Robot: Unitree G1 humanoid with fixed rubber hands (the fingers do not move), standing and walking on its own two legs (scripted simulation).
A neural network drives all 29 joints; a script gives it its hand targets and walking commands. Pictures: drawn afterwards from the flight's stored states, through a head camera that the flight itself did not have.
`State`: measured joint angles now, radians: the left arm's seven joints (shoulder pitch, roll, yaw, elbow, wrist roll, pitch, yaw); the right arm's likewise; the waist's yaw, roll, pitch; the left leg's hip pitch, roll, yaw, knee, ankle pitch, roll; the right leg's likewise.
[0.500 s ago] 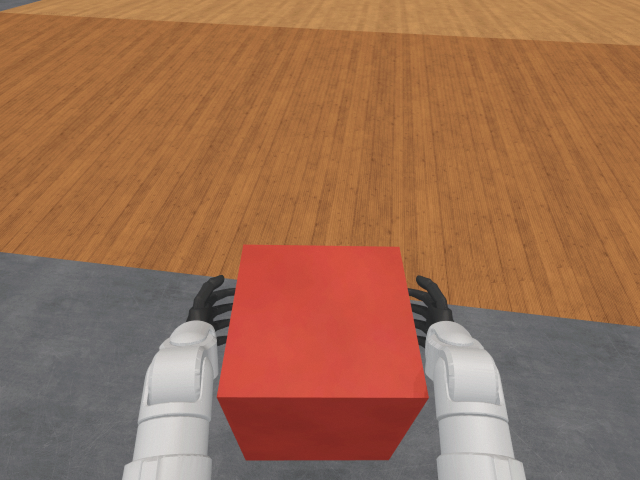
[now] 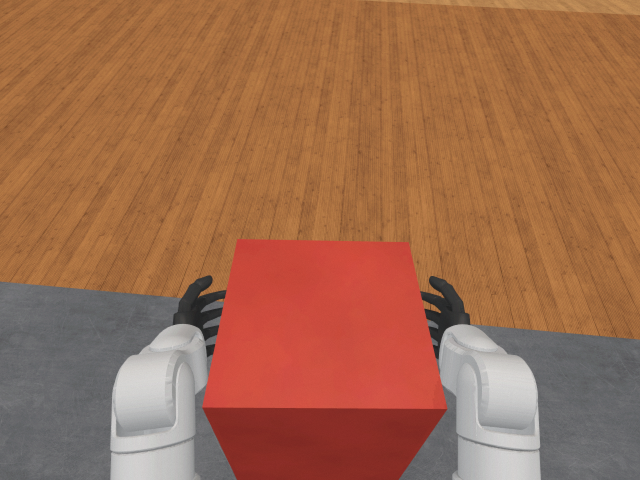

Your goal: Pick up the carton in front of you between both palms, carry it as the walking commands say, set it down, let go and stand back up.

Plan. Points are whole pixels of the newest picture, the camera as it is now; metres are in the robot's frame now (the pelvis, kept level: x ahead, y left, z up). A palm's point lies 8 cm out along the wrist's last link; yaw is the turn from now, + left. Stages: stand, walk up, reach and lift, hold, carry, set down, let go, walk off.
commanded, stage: carry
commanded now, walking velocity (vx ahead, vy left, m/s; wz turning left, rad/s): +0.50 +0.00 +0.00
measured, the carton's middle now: (320, 365) +0.27 +0.00 +0.02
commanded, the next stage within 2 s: none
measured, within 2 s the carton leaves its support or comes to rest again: neither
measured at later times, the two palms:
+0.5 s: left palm (242, 167) +0.59 +0.12 +0.09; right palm (414, 166) +0.60 -0.18 +0.09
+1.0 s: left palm (251, 45) +0.98 +0.14 +0.16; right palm (380, 45) +0.98 -0.16 +0.16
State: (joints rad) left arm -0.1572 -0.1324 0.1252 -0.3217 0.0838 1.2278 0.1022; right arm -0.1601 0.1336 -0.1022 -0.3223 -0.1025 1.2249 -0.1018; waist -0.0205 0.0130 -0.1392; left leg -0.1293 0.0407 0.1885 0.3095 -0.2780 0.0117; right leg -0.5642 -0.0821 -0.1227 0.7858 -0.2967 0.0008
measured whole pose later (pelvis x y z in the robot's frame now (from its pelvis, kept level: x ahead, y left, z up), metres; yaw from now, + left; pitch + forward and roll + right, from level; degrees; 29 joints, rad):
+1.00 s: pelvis +0.65 -0.01 +0.00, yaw +1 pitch +4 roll +0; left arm -0.54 -0.04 0.17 -0.29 0.07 1.32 0.12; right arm -0.54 0.06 -0.19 -0.27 -0.05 1.29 -0.12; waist -0.02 -0.02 -0.06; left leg -0.06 0.02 0.22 0.32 -0.33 0.03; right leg -0.66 -0.10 -0.12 0.73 -0.10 -0.04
